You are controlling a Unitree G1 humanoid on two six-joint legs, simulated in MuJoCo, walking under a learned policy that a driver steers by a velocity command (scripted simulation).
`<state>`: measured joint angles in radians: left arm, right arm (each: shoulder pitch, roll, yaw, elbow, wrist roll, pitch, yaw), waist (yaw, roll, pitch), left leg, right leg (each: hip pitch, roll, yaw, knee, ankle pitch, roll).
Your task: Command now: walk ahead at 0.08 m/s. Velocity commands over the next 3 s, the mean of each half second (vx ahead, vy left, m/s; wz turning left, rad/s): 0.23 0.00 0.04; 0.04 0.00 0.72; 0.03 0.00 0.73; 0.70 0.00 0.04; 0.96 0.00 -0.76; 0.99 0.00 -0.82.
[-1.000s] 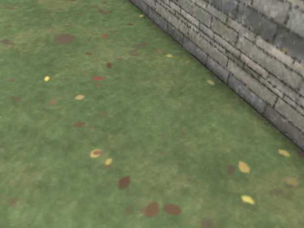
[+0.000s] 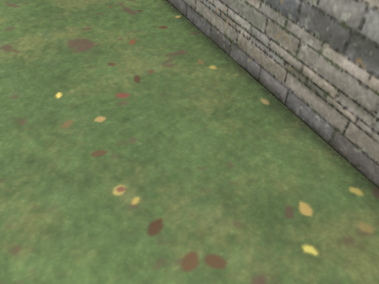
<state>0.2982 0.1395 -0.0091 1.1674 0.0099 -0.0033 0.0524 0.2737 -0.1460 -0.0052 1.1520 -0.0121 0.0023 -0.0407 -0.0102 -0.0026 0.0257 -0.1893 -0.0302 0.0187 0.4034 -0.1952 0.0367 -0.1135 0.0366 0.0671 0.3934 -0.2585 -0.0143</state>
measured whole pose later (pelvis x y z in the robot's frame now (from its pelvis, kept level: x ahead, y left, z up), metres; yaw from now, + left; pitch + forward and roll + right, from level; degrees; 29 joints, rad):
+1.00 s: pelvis +0.17 -0.03 -0.01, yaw +24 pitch +2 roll -2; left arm 0.07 0.24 0.05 0.79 0.03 0.03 0.04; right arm 0.24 -0.28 -0.10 0.84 -0.01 0.04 -0.01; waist -0.06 -0.01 0.06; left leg -0.33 -0.17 -0.15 0.46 -0.14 0.11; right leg -0.56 -0.01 0.12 0.95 -0.34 0.06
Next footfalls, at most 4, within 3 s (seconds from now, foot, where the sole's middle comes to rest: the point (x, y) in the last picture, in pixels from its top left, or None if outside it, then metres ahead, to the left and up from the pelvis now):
0.68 left None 0.24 0.04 -0.78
1.24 right None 0.33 -0.10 -0.78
1.76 left None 0.22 0.10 -0.78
2.22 right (114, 253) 0.64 0.30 -0.78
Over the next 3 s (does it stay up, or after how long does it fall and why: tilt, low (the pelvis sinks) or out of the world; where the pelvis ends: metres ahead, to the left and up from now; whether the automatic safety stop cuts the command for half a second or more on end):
stays up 1.14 0.52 -0.03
